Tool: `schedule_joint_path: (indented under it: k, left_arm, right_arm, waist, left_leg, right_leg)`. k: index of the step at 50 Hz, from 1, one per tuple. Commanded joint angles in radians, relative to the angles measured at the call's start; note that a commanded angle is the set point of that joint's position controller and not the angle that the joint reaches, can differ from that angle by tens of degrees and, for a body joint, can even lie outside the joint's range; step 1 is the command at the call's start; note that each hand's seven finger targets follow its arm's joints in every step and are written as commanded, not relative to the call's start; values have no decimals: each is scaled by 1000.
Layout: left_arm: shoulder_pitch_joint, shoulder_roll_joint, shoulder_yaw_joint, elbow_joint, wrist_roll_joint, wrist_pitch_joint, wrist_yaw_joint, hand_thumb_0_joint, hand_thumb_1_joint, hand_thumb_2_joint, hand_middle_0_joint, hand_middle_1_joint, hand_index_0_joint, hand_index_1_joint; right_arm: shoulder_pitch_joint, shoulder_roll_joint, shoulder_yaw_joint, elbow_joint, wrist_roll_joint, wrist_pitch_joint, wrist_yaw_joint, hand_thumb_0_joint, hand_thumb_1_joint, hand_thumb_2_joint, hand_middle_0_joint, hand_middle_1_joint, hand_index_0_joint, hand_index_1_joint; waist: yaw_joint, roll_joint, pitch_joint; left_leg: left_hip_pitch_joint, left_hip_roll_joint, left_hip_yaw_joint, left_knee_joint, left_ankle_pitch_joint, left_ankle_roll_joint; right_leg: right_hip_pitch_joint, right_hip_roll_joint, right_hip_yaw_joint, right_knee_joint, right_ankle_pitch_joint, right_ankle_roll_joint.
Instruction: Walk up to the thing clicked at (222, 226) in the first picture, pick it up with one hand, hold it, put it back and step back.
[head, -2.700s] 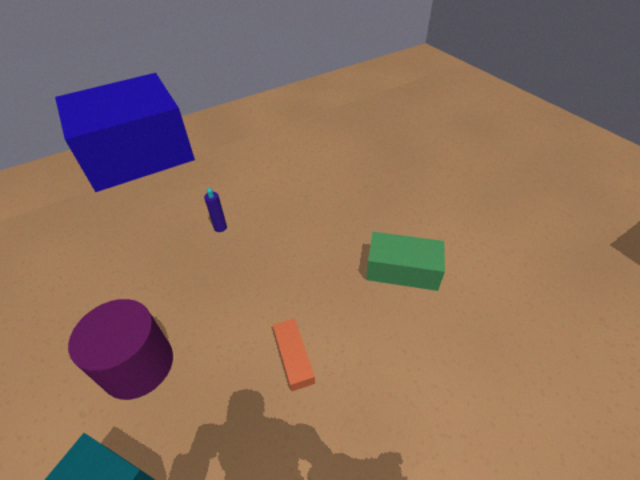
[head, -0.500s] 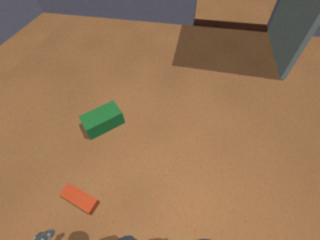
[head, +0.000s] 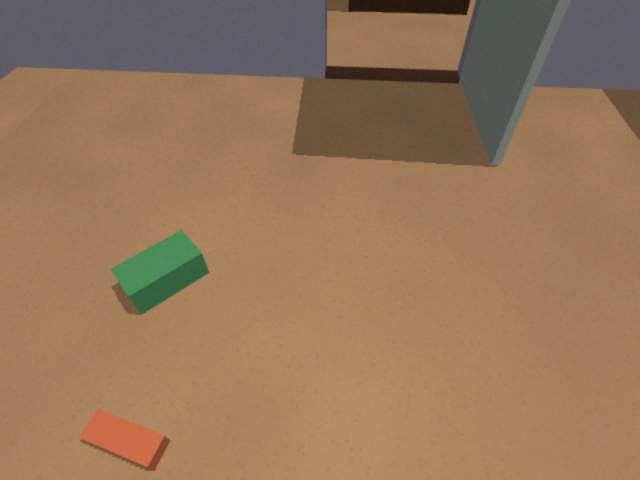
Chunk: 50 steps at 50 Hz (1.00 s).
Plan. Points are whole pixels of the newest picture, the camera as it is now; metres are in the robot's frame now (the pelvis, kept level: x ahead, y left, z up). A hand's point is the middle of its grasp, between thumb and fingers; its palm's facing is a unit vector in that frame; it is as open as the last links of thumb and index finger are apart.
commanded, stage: walk up
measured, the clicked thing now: out of the picture +0.46 +1.28 -0.63
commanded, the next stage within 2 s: stand in 0.64 s
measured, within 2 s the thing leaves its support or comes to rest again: neither
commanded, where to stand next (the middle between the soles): +0.07 +0.02 m, yaw -1 degrees
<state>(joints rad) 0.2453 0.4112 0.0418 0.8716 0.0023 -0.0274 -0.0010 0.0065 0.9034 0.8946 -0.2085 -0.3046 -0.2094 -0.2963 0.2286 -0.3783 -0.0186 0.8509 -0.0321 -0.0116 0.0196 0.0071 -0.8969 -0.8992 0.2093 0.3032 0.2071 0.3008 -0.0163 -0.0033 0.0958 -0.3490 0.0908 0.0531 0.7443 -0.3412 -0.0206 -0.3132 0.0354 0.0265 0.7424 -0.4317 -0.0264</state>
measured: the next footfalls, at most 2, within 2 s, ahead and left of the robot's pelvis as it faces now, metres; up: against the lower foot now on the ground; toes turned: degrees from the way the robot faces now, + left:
none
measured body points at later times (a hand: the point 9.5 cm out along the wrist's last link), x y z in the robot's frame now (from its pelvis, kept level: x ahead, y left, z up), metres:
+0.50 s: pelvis +0.01 +0.01 +0.02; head +0.01 +0.01 +0.47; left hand +0.13 +0.31 -0.10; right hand +0.07 -0.29 -0.11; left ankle +0.03 +0.14 -0.71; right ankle +0.02 -0.12 -0.71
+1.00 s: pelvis +0.01 +0.02 +0.03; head +0.02 +0.02 +0.48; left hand +0.11 +0.31 -0.10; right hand +0.08 -0.29 -0.10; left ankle +0.03 +0.14 -0.71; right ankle +0.02 -0.12 -0.71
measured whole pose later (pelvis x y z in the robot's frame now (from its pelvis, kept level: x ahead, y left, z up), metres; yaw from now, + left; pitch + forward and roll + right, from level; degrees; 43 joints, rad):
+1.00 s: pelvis +0.01 +0.02 +0.03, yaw -3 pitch -3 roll +0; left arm 0.08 0.35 0.00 1.15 0.00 -0.02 0.00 0.01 0.90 0.89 -0.21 -0.30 -0.21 -0.30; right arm 0.07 -0.35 -0.02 1.15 -0.01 -0.01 0.01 0.01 -0.90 -0.90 0.20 0.30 0.20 0.30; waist -0.02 0.00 0.07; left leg -0.12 0.02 0.05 0.34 -0.16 -0.01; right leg -0.12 0.00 0.09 0.35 -0.18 0.02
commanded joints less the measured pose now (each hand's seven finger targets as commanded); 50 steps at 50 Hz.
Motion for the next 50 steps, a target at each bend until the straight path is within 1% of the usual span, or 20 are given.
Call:
schedule_joint_path:
  k: [1,2,3,4,5,7,8,9,10,11,13,14,21,26,31,33,36,43,45,50]
  left_arm:
    - [65,248,78,-26,32,-44,25,0,900,900,-200,-300,-200,-300]
    - [0,305,80,-33,29,-43,24,0,900,900,-200,-300,-200,-300]
    - [-39,286,75,-43,27,-44,22,0,900,900,-200,-300,-200,-300]
    - [-67,261,64,-40,23,-47,23,0,900,900,-200,-300,-200,-300]
    - [-75,248,59,-30,22,-48,25,0,900,900,-200,-300,-200,-300]
    - [-123,226,47,-22,13,-42,18,0,900,900,-200,-300,-200,-300]
    - [-126,189,35,-22,10,-38,15,0,900,900,-200,-300,-200,-300]
    - [-99,165,26,-7,3,-35,13,0,900,900,-200,-300,-200,-300]
    - [-77,169,26,20,1,-34,15,0,900,900,-200,-300,-200,-300]
    - [-71,173,25,36,4,-36,16,0,900,900,-200,-300,-200,-300]
    - [-109,193,28,56,6,-41,15,0,900,900,-200,-300,-200,-300]
    - [-121,200,27,61,2,-41,15,0,900,900,-200,-300,-200,-300]
    - [-154,168,10,129,-6,-34,16,0,900,900,-200,-300,-200,-300]
    - [-180,161,4,166,-7,-28,18,0,900,900,-200,-300,-200,-300]
    - [-223,151,-2,189,-2,-22,16,0,900,900,-200,-300,-200,-300]
    - [-223,152,-4,201,-1,-17,11,0,900,900,-200,-300,-200,-300]
    - [-219,150,-5,209,1,-15,10,0,900,900,-200,-300,-200,-300]
    - [-229,153,-5,215,3,-14,12,0,900,900,-200,-300,-200,-300]
    - [-228,157,-5,218,3,-11,11,0,900,900,-200,-300,-200,-300]
    - [-211,153,-4,219,3,-12,11,0,900,900,-200,-300,-200,-300]
  right_arm:
    - [-57,-165,-44,-85,18,-1,-11,0,-900,-900,200,300,200,300]
    - [-91,-201,-60,-74,17,7,-23,0,-900,-900,200,300,200,300]
    - [-65,-225,-69,-50,17,8,-23,0,-900,-900,200,300,200,300]
    - [-55,-214,-65,-36,25,1,-20,0,-900,-900,200,300,200,300]
    - [-43,-202,-62,-18,28,-4,-18,0,-900,-900,200,300,200,300]
    - [31,-188,-60,32,25,-19,-18,0,-900,-900,200,300,200,300]
    - [33,-203,-66,42,15,-24,-19,0,-900,-900,200,300,200,300]
    - [-21,-235,-69,32,15,-29,-17,0,-900,-900,200,300,200,300]
    - [-73,-245,-67,30,23,-29,-12,0,-900,-900,200,300,200,300]
    - [-92,-234,-57,36,24,-26,-8,0,-900,-900,200,300,200,300]
    - [-107,-212,-46,60,24,-21,-8,0,-900,-900,200,300,200,300]
    - [-93,-212,-42,77,24,-21,-9,0,-900,-900,200,300,200,300]
    - [-130,-214,-34,142,30,-25,-9,0,-900,-900,200,300,200,300]
    - [-164,-209,-36,176,29,-23,-14,0,-900,-900,200,300,200,300]
    - [-185,-198,-40,201,25,-18,-13,0,-900,-900,200,300,200,300]
    - [-189,-181,-33,200,27,-24,-17,0,-900,-900,200,300,200,300]
    - [-202,-190,-37,212,26,-26,-20,0,-900,-900,200,300,200,300]
    - [-207,-182,-35,228,26,-22,-19,0,-900,-900,200,300,200,300]
    - [-202,-179,-34,232,24,-21,-21,0,-900,-900,200,300,200,300]
    - [-212,-184,-34,230,24,-21,-20,0,-900,-900,200,300,200,300]
  waist:
    - [42,-60,-70]
    - [34,-107,-32]
    - [16,-58,-13]
    - [3,-44,-25]
    - [1,-67,-37]
    - [-37,-124,-83]
    - [-39,-83,-106]
    - [-6,-11,-107]
    - [20,5,-109]
    - [30,-10,-104]
    - [15,-37,-71]
    - [5,-19,-67]
    - [16,7,-121]
    - [17,13,-123]
    - [8,14,-95]
    - [5,-14,-99]
    - [6,7,-142]
    - [-1,4,-147]
    - [-3,7,-115]
    - [2,10,-133]
  left_leg:
    - [-210,-14,-62,26,-89,45]
    - [-130,-25,-78,111,-238,44]
    - [-73,-14,-112,143,-235,45]
    - [-69,-12,-107,90,-201,56]
    - [-58,-13,-96,27,-140,61]
    - [139,-31,-64,-153,45,65]
    - [193,-5,-118,-212,95,80]
    - [173,57,-227,-276,62,106]
    - [104,92,-247,-285,12,136]
    - [71,87,-227,-282,9,130]
    - [63,17,-136,-258,29,87]
    - [79,10,-123,-267,37,75]
    - [162,52,-134,-354,136,84]
    - [208,56,-109,-386,196,74]
    - [212,57,-106,-438,109,66]
    - [226,51,-120,-459,198,45]
    - [281,54,-112,-450,270,42]
    - [294,51,-107,-458,255,38]
    - [276,48,-109,-476,196,33]
    - [290,51,-109,-471,227,38]
  right_leg:
    - [171,-198,439,-355,-39,-97]
    - [-16,-329,571,-407,-108,-204]
    - [-64,-326,546,-391,-71,-218]
    - [-27,-292,468,-358,29,-200]
    - [5,-253,405,-332,98,-163]
    - [-76,-189,278,-260,215,-105]
    - [-97,-155,231,-219,255,-73]
    - [-96,-97,180,-193,211,-36]
    - [-16,-57,138,-194,98,-27]
    - [40,-63,152,-225,87,-31]
    - [46,-104,214,-278,154,-49]
    - [36,-121,229,-283,179,-54]
    - [116,-94,164,-304,303,-25]
    - [134,-103,159,-331,385,-12]
    - [124,-102,160,-374,342,-5]
    - [145,-123,152,-395,388,7]
    - [167,-128,142,-405,434,10]
    - [172,-138,141,-437,431,15]
    - [148,-133,141,-449,367,12]
    - [162,-136,134,-450,398,15]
